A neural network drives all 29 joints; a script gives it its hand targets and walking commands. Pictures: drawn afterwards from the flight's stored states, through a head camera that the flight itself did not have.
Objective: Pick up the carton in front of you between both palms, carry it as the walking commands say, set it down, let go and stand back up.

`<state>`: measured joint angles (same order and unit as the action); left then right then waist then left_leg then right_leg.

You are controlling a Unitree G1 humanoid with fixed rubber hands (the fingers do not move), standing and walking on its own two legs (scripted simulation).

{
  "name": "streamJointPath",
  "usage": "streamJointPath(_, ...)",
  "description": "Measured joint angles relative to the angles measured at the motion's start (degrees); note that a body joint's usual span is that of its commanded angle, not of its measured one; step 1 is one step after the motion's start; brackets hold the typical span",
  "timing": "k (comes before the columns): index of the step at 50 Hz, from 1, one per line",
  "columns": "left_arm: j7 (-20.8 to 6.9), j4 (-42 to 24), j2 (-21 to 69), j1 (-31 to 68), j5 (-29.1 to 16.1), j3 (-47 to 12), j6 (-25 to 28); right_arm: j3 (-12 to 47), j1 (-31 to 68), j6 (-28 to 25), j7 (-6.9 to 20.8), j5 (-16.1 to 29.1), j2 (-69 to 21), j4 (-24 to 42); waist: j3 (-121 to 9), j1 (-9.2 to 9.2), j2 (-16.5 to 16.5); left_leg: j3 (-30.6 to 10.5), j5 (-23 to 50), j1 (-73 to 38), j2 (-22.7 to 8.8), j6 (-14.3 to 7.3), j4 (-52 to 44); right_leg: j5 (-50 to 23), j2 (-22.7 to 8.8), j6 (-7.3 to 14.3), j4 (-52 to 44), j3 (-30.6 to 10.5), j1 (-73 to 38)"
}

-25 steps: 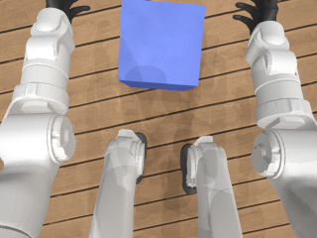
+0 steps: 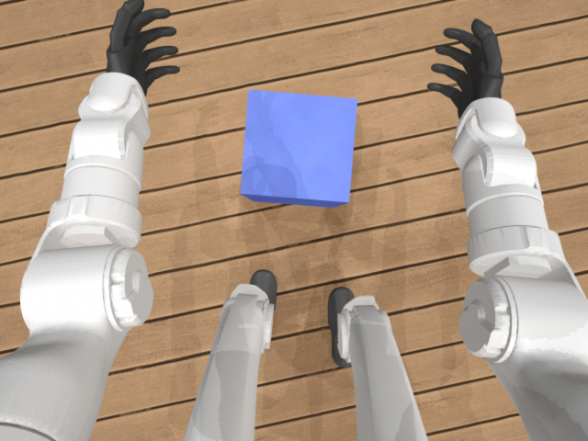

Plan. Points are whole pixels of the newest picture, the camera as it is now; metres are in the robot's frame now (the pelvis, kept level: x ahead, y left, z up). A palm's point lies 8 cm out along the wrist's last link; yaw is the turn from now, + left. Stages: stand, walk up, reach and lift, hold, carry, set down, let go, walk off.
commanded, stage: let go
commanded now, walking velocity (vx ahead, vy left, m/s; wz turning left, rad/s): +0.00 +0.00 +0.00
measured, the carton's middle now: (297, 158) +0.51 +0.03 -0.49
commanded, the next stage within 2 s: stand in 1.32 s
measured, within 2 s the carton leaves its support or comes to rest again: neither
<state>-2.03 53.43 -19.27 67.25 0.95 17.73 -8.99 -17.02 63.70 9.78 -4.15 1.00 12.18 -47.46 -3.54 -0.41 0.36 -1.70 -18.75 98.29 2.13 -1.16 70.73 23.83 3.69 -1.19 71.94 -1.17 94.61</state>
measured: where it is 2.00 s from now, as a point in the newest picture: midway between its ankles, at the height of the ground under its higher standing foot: (301, 331)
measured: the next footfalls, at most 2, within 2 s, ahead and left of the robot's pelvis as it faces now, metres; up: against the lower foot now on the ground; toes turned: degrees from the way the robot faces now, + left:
none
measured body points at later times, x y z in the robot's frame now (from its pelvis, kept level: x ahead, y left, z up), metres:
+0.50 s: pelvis +0.06 +0.00 +0.11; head +0.27 +0.01 +0.51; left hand +0.40 +0.25 +0.00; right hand +0.41 -0.20 +0.00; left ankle +0.09 +0.10 -0.58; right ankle +0.06 -0.12 -0.58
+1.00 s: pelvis +0.09 -0.02 +0.16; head +0.12 -0.01 +0.61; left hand +0.25 +0.22 +0.08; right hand +0.27 -0.25 +0.08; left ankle +0.09 +0.10 -0.58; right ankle +0.06 -0.12 -0.58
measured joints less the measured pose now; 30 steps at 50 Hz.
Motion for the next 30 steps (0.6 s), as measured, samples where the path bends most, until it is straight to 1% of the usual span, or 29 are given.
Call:
streamJointPath(3, -0.25, -0.09, 0.63, -1.31, 1.66, 0.66, 0.47, -0.42, -1.42, -0.40, 0.54, -1.48, -0.47, 0.21, 0.05, 0.04, 0.01, -0.04, 1.20, -3.15, 0.00, -0.02, -3.87, -1.29, -0.12, 0.02, -3.89, -0.18, -3.08)
streamJointPath(6, -0.36, -1.75, 1.56, -4.56, 3.51, 0.70, 0.60, -0.11, -4.58, -0.58, 1.17, -3.34, -1.02, 1.60, 0.11, 0.04, 0.02, -0.04, 2.21, -6.71, 0.05, -0.07, -7.68, -2.38, -0.28, 0.04, -7.70, -0.40, -6.57)
streamJointPath(11, -0.42, -7.85, 3.73, -15.55, 5.16, -0.80, 0.89, 2.02, -15.00, -1.11, 2.47, -5.64, -1.88, 6.25, 0.30, -0.06, 0.07, 0.01, 3.33, -14.66, 0.17, -0.17, -14.17, -3.63, -0.63, 0.19, -14.19, -0.81, -14.42)
streamJointPath(17, -0.75, -14.25, 5.39, -30.26, 3.43, -3.55, 2.66, 4.58, -28.71, -3.16, 3.94, -4.92, -2.24, 10.68, 0.35, -0.13, 0.18, -0.07, 4.03, -25.72, 0.22, -0.18, -21.23, -4.56, -0.93, 0.48, -21.45, -1.11, -25.48)
streamJointPath(24, -1.03, -16.14, 6.52, -43.11, 1.48, -6.31, 6.08, 6.91, -40.66, -6.71, 5.26, -3.67, -2.37, 11.46, -1.47, 0.12, 0.13, -0.06, 4.34, -37.16, 0.15, -0.04, -27.35, -5.11, -1.09, 0.87, -27.68, -1.45, -36.83)
streamJointPath(30, -0.95, -18.18, 7.65, -54.49, 0.47, -8.84, 8.65, 9.40, -51.90, -9.13, 5.72, -2.77, -2.42, 13.48, -1.24, 0.34, 0.04, 0.17, 4.87, -48.22, 0.07, 0.16, -32.66, -5.68, -1.23, 1.23, -32.62, -1.96, -47.55)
